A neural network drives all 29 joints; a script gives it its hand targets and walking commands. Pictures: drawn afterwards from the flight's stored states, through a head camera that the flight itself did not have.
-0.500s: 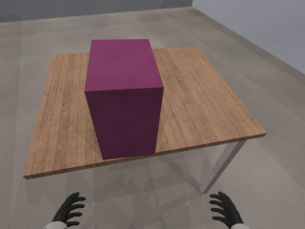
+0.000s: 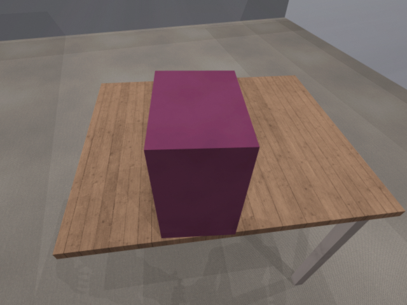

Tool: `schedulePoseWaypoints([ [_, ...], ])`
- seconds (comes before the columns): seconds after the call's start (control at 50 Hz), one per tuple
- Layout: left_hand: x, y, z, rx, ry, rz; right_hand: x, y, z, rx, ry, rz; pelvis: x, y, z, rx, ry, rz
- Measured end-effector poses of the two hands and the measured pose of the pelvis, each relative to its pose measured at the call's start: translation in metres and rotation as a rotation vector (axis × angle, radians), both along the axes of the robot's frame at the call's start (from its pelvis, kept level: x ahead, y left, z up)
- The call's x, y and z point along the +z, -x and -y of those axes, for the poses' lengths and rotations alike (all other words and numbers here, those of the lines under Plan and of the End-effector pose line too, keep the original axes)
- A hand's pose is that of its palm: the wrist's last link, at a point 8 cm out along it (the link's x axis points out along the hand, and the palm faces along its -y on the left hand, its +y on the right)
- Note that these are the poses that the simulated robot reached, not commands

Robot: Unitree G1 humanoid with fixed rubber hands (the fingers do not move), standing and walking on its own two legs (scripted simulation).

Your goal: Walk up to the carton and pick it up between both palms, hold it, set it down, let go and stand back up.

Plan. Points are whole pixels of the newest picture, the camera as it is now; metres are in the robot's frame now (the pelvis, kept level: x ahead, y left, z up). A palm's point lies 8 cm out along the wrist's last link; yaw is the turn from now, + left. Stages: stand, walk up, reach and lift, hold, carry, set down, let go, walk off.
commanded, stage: stand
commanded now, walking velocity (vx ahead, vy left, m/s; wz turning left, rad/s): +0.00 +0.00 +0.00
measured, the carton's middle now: (197, 156) +0.41 +0.02 +0.08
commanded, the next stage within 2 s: none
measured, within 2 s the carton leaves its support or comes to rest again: neither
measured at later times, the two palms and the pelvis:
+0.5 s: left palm out of the picture -0.05 +0.21 -0.15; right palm out of the picture -0.04 -0.19 -0.15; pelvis +0.01 +0.01 +0.00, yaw +1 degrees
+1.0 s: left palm out of the picture -0.09 +0.19 -0.15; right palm out of the picture -0.07 -0.19 -0.15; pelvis -0.03 +0.00 +0.00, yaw +3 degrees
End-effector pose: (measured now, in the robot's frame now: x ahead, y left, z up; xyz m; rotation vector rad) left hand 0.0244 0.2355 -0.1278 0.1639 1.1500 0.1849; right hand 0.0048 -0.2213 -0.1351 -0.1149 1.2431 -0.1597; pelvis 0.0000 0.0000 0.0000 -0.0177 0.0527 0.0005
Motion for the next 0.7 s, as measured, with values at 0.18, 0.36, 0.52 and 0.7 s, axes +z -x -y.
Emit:
schedulePoseWaypoints([
  [0.18,-0.014,0.028,0.003,0.064,0.020,-0.156,-0.010,-0.001,-0.011,-0.007,0.003,-0.073,-0.002,-0.014,-0.007,0.011,-0.007,0.016],
  [0.36,-0.021,0.054,0.020,0.079,0.059,-0.266,-0.015,0.020,-0.025,-0.009,-0.020,-0.161,-0.003,-0.015,-0.009,0.018,-0.011,0.038],
  [0.52,-0.023,0.071,0.028,0.084,0.076,-0.320,-0.016,0.045,-0.032,-0.008,-0.035,-0.227,-0.002,-0.007,-0.009,0.026,-0.013,0.055],
  [0.7,-0.023,0.088,0.033,0.081,0.081,-0.346,-0.016,0.063,-0.033,-0.003,-0.041,-0.257,-0.002,0.005,-0.008,0.034,-0.013,0.070],
])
